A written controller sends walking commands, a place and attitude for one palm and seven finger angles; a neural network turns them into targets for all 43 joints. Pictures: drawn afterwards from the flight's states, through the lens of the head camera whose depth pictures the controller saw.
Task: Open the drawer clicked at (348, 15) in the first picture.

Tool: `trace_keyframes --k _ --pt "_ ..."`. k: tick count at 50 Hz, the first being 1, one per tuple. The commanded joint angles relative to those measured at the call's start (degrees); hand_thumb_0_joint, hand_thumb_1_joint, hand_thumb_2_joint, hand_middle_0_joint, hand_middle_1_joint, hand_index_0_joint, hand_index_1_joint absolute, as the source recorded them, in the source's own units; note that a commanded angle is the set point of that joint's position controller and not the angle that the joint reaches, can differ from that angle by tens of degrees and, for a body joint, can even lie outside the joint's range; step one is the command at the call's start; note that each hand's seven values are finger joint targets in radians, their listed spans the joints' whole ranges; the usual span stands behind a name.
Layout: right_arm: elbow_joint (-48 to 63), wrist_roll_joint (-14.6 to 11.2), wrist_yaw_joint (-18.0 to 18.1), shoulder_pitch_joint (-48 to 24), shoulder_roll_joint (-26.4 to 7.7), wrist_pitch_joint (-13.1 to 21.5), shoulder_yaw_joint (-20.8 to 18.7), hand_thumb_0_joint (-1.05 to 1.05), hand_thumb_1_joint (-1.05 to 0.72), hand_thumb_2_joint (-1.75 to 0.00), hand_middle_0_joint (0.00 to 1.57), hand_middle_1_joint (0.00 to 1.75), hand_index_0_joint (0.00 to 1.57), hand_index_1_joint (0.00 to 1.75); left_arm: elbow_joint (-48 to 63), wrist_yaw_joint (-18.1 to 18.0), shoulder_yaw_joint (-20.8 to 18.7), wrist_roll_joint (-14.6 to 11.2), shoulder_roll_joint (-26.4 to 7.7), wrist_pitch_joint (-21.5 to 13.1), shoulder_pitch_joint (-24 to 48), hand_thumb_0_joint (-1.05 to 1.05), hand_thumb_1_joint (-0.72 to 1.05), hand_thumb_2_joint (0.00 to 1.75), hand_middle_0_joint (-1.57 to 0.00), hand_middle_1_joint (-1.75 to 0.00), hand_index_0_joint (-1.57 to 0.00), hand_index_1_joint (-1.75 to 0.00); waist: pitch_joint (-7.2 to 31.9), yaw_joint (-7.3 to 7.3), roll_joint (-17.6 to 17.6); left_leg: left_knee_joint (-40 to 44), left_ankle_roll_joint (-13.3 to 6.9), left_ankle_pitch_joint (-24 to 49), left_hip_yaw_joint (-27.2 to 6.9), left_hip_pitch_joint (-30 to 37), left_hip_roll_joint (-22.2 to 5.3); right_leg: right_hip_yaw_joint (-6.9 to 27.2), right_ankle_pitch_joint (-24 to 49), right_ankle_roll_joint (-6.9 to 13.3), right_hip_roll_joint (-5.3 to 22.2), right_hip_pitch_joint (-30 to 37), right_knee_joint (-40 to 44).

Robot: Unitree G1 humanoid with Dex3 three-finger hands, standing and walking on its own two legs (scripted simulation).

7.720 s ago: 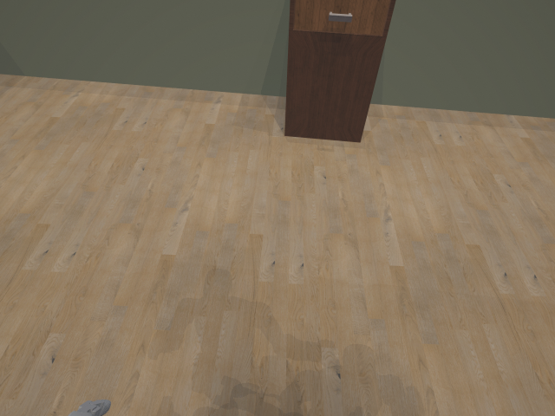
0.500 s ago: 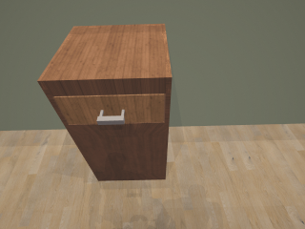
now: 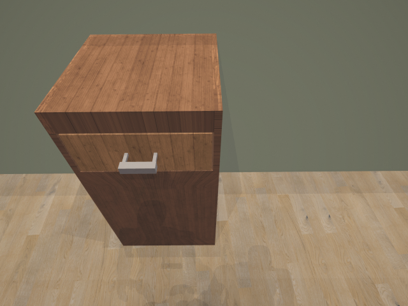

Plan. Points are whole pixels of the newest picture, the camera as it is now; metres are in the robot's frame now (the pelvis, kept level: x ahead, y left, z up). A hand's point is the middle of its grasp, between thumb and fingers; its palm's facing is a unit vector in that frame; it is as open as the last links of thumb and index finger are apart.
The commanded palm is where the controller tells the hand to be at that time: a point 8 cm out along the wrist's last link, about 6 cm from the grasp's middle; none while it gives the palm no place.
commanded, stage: come to a stop and stand still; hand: left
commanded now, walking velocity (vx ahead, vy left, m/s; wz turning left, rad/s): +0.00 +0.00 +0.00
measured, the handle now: (139, 161) +0.49 +0.22 -0.07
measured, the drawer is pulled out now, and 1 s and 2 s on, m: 0.00 0.00 0.00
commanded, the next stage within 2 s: look again from close up in 0.14 s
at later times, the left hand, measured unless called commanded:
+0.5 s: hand out of the picture +0.00 +0.17 -0.18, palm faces +0.04 -0.98 -0.19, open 7.3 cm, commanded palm none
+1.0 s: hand out of the picture +0.13 +0.21 -0.08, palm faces -0.12 -0.74 -0.66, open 7.4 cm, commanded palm +0.11 +0.22 -0.04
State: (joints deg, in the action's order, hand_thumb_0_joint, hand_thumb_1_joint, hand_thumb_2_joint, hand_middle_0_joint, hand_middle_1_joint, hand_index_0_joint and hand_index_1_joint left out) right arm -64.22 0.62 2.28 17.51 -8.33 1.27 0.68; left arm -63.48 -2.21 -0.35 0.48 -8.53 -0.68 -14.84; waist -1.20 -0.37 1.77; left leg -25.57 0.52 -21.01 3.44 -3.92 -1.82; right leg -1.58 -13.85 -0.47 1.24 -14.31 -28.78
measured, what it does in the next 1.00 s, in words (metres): stands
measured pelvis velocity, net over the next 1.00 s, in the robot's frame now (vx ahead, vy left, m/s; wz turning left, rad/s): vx -0.02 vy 0.01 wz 0.01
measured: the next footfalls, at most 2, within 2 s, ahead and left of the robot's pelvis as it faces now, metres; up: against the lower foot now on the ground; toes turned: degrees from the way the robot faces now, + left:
none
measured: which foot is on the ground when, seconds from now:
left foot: down 0.00-1.00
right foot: down 0.00-1.00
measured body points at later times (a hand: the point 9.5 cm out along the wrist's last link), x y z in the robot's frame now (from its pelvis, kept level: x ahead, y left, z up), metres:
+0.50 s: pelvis +0.01 +0.00 +0.00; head +0.02 +0.00 +0.45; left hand +0.00 +0.22 -0.16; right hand -0.03 -0.21 -0.16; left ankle -0.08 +0.12 -0.74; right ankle +0.02 -0.13 -0.74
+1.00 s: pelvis -0.02 +0.01 -0.01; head -0.01 -0.02 +0.44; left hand +0.13 +0.25 -0.04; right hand +0.06 -0.24 -0.14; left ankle -0.08 +0.12 -0.74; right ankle +0.02 -0.13 -0.74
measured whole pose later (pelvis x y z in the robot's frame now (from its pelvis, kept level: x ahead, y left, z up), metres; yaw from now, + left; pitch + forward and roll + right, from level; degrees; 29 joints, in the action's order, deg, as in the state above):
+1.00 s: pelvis -0.02 +0.01 -0.01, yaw +1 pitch +2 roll +1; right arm -49.7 -1.1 4.8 19.4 -13.3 14.7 -0.8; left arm -11.6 -12.9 6.4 20.8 -15.5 6.4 -24.1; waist 2.3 0.2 2.6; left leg -31.5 -0.5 -22.1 3.6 -11.8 0.3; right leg -1.1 -15.4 -1.1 3.6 -22.1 -35.0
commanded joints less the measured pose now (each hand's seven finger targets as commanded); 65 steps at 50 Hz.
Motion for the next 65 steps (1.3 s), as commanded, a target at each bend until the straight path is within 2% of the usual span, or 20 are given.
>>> trace_keyframes --k 1,14,22,40,41,42,43,44,45,46,48,49,50,52,53,55,58,59,61,65 --pt "0.1 0.1 0.1 5.6 -4.7 0.3 -0.9 0.00 -0.90 -0.90 0.20 0.30 0.20 0.30 1.6 0.2 -0.8 0.0 -4.9 -0.6 -3.4 0.00 0.90 0.90 -0.20 -0.30 -0.20 -0.30 -2.7 0.01 -2.6 4.7 -1.9 14.6 -2.5 -6.9 -4.2 4.2 18.7 3.0 4.3 5.5 3.0" --pt "-0.8 0.1 0.3 6.4 -4.4 0.6 -0.8 0.00 -0.90 -0.90 0.20 0.30 0.20 0.30 1.4 0.2 -0.8 -0.1 -4.4 -0.5 -4.0 0.00 0.90 0.90 -0.20 -0.30 -0.20 -0.30 -1.6 0.00 -0.1 5.6 -1.9 17.0 -2.7 -5.7 -4.7 3.6 18.4 3.1 3.8 6.8 3.0" --pt "-1.2 0.1 0.4 7.0 -3.9 0.5 -0.6 0.00 -0.90 -0.90 0.20 0.30 0.20 0.30 1.0 0.2 -0.7 0.0 -4.0 -0.4 -4.9 0.00 0.90 0.90 -0.20 -0.30 -0.20 -0.30 -3.3 0.30 -2.0 5.8 -2.0 14.5 -2.8 -6.8 -4.6 3.4 16.7 3.1 4.0 6.5 3.6" --pt "-1.7 0.1 0.6 8.7 -2.8 0.7 -0.7 0.00 -0.90 -0.90 0.20 0.30 0.20 0.30 0.6 0.1 -0.5 0.1 -2.6 -0.4 -6.1 0.00 0.90 0.90 -0.20 -0.30 -0.20 -0.30 -4.1 0.35 -1.0 6.2 -2.3 15.2 -3.2 -7.0 -4.7 2.9 15.2 3.0 3.5 6.0 3.4" --pt "3.3 -0.5 0.0 -0.3 -6.1 1.2 -1.7 0.00 -0.90 -0.90 0.20 0.30 0.20 0.30 -2.4 -2.5 -1.0 0.5 -7.1 -1.6 -11.3 0.00 0.90 0.90 -0.20 -0.30 -0.20 -0.30 -5.7 3.34 -4.1 -7.8 -0.2 23.7 0.2 -12.1 -4.6 5.5 44.0 1.9 7.8 5.5 1.3" --pt "23.6 -4.1 2.7 -0.1 -14.9 10.5 -1.0 0.00 -0.90 -0.90 0.20 0.30 0.20 0.30 86.1 -2.0 3.9 6.4 -21.2 -11.0 34.4 0.00 0.88 0.89 -0.20 -0.32 -0.20 -0.32 23.4 -1.77 13.2 2.4 -2.5 31.9 -1.8 0.6 0.7 9.4 29.7 3.1 2.1 12.5 -2.8" --pt "20.2 -3.6 4.9 -6.1 -10.5 15.6 -3.1 0.00 -0.90 -0.90 0.20 0.30 0.20 0.30 68.5 -7.1 -0.5 8.1 -18.3 -4.2 11.9 0.00 0.85 0.88 -0.20 -0.33 -0.20 -0.33 21.4 2.11 20.7 2.7 -1.6 41.0 -1.4 1.9 -0.5 3.8 14.3 4.3 -0.2 7.8 -5.3" --pt "20.1 -5.0 4.3 -5.3 -8.9 17.7 -3.6 0.00 -0.90 -0.90 0.20 0.30 0.20 0.30 61.8 -9.5 4.2 8.3 -9.2 4.9 -1.2 0.00 0.83 0.87 -0.21 -0.34 -0.21 -0.34 11.1 0.61 14.0 4.4 0.8 39.4 -2.8 -3.4 -1.4 -0.7 2.9 2.9 -1.2 -0.4 -7.2" --pt "19.8 -4.4 3.7 -4.4 -8.7 18.8 -2.8 0.00 -0.90 -0.90 0.20 0.30 0.20 0.30 62.5 -9.3 8.7 10.8 -2.8 5.7 -2.0 0.00 0.81 0.86 -0.21 -0.36 -0.21 -0.36 5.9 0.36 7.1 2.5 0.3 35.0 -2.1 -6.3 -1.7 -2.3 3.7 1.8 -0.9 -3.0 -4.6" --pt "22.9 -3.6 3.1 -7.1 -10.6 19.6 -2.8 0.00 -0.90 -0.90 0.20 0.30 0.20 0.30 66.6 -9.6 10.1 14.7 -4.8 5.0 0.9 0.00 0.78 0.85 -0.21 -0.37 -0.21 -0.37 1.9 -0.25 2.2 0.4 -0.5 26.1 -4.0 -10.3 -0.6 -0.4 5.4 2.2 -1.0 -5.1 -2.4" --pt "26.2 -0.4 2.4 -6.9 -13.3 18.9 -3.0 0.00 -0.90 -0.90 0.20 0.30 0.20 0.30 68.4 -12.0 11.0 26.7 -7.3 3.5 0.1 0.00 0.74 0.83 -0.21 -0.40 -0.21 -0.40 4.4 -1.92 -8.0 -3.0 -1.5 17.9 -5.2 -14.8 1.2 0.0 2.9 2.8 -1.7 -8.9 -3.2" --pt "29.2 0.5 1.5 -6.8 -13.5 17.9 -3.4 0.00 -0.90 -0.90 0.20 0.30 0.20 0.30 68.3 -13.7 10.9 32.7 -7.7 3.2 -1.7 0.00 0.71 0.82 -0.21 -0.42 -0.21 -0.42 6.1 -1.49 -7.3 -4.7 -1.2 16.2 -5.0 -16.2 2.4 0.6 -0.4 3.0 -2.0 -10.3 -4.4" --pt "32.0 1.7 0.5 -7.7 -13.0 16.0 -4.1 0.00 -0.90 -0.90 0.20 0.30 0.20 0.30 65.3 -15.6 9.5 39.6 -7.9 3.3 -8.1 0.00 0.69 0.81 -0.22 -0.43 -0.22 -0.43 8.5 0.49 -8.8 -6.2 -0.6 15.9 -4.3 -17.0 3.2 0.3 -4.1 3.4 -2.6 -10.4 -4.8" --pt "36.7 2.9 -2.3 -11.5 -13.3 10.6 -5.0 0.00 -0.90 -0.90 0.20 0.30 0.20 0.30 58.9 -18.3 9.9 49.2 -5.7 3.1 -21.8 0.00 0.64 0.79 -0.22 -0.47 -0.22 -0.47 3.6 4.03 -13.8 -6.9 -0.1 11.7 -3.6 -22.8 3.5 1.8 -6.5 4.5 -2.9 -11.0 -3.8" --pt "38.1 3.1 -3.4 -13.0 -13.4 7.2 -5.2 0.00 -0.90 -0.90 0.20 0.30 0.20 0.30 57.5 -19.2 8.8 52.8 -6.0 2.2 -24.0 0.00 0.62 0.78 -0.22 -0.48 -0.22 -0.48 3.1 4.93 -16.9 -7.6 -0.2 9.5 -2.5 -25.8 3.8 3.3 -4.9 4.7 -2.7 -10.4 -4.0" --pt "41.5 2.2 -5.6 -16.3 -13.0 2.6 -4.6 0.00 -0.90 -0.90 0.20 0.30 0.20 0.30 60.9 -20.9 5.3 58.2 -9.6 -0.9 -22.1 0.00 0.57 0.76 -0.22 -0.51 -0.22 -0.51 6.7 7.46 -15.7 -8.6 0.1 9.6 -1.5 -28.7 4.2 5.2 -0.6 5.2 -2.2 -7.6 -7.2" --pt "44.3 1.7 -6.5 -18.7 -11.6 -1.2 -4.5 0.00 -0.90 -0.90 0.20 0.30 0.20 0.30 66.3 -25.6 0.3 64.4 -14.4 -2.6 -14.9 0.00 0.50 0.73 -0.23 -0.55 -0.23 -0.55 12.0 8.69 -5.2 -10.4 -0.2 8.8 -0.6 -26.8 5.2 6.9 1.0 5.8 -2.3 -6.8 -9.6" --pt "44.0 1.7 -6.4 -18.2 -11.2 -2.4 -4.5 0.00 -0.90 -0.90 0.20 0.30 0.20 0.30 68.2 -27.4 -0.9 65.9 -15.6 -2.2 -10.7 0.00 0.48 0.72 -0.23 -0.57 -0.23 -0.57 12.7 8.68 -4.7 -11.3 -0.2 8.2 -1.2 -26.9 5.4 7.4 0.3 5.8 -2.5 -7.6 -10.4" --pt "43.7 2.0 -6.2 -17.8 -10.3 -3.5 -4.7 0.00 -0.90 -0.90 0.20 0.30 0.20 0.30 68.6 -30.5 0.6 68.3 -14.0 -0.7 -4.2 0.00 0.43 0.70 -0.23 -0.60 -0.23 -0.60 14.7 7.16 -2.3 -12.8 -0.7 8.3 -1.1 -25.5 5.5 8.3 1.0 5.7 -2.6 -10.5 -10.8" --pt "42.2 3.1 -3.6 -17.5 -9.9 -3.5 -5.4 0.00 -0.90 -0.90 0.20 0.30 0.20 0.30 75.5 -32.5 0.4 67.0 -17.1 0.7 12.7 0.00 0.34 0.66 -0.24 -0.66 -0.24 -0.66 20.0 2.61 -0.5 -16.5 -2.0 6.7 -2.0 -20.8 5.4 9.6 0.1 4.3 -1.7 -13.2 -9.9"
